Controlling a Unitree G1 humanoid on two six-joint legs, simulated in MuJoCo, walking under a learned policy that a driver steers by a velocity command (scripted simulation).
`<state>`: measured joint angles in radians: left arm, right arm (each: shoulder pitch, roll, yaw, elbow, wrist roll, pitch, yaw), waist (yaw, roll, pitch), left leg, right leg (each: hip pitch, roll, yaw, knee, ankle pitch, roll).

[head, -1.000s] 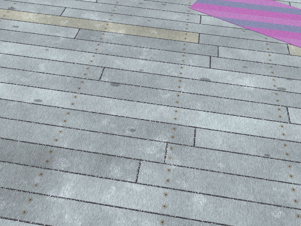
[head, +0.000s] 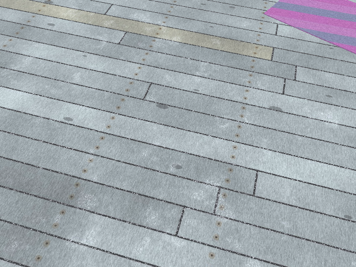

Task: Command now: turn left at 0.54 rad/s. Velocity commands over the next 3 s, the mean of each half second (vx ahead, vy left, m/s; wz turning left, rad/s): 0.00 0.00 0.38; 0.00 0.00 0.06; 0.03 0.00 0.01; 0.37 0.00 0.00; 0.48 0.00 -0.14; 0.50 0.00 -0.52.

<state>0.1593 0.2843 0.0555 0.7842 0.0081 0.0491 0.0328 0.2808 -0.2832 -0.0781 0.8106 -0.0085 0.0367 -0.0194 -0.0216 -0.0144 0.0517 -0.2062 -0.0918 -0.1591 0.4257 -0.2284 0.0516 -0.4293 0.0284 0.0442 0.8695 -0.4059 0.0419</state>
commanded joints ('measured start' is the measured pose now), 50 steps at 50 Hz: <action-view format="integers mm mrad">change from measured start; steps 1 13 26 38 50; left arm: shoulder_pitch -52 -32 89 116 127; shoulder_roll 72 102 124 53 27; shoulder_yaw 6 -6 -5 -32 -43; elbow -94 -115 7 162 281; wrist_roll -7 12 10 7 5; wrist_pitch -19 -43 -40 -45 -43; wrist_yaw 3 10 -13 -13 -3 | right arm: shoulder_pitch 48 -2 -36 -82 -42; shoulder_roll -175 -134 -74 -70 -43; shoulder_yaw -46 -41 26 60 76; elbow -45 -44 21 136 239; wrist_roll -6 -11 -4 3 2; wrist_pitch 1 21 9 -38 -47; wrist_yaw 2 25 1 -12 -18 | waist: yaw -29 -21 5 36 38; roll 154 -119 -97 45 17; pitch -93 -28 -69 -1 -3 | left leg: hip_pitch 158 -251 178 47 28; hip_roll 253 -8 69 179 165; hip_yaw -265 18 98 -25 -7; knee -18 676 -166 -147 -148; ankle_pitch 567 -225 99 114 129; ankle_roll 179 -65 -25 19 20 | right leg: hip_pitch -55 250 207 304 324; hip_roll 19 -250 -208 -103 -115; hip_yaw -4 193 130 30 34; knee -79 -596 -463 -547 -541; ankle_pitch -16 469 543 313 321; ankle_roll -7 -228 -163 -64 -69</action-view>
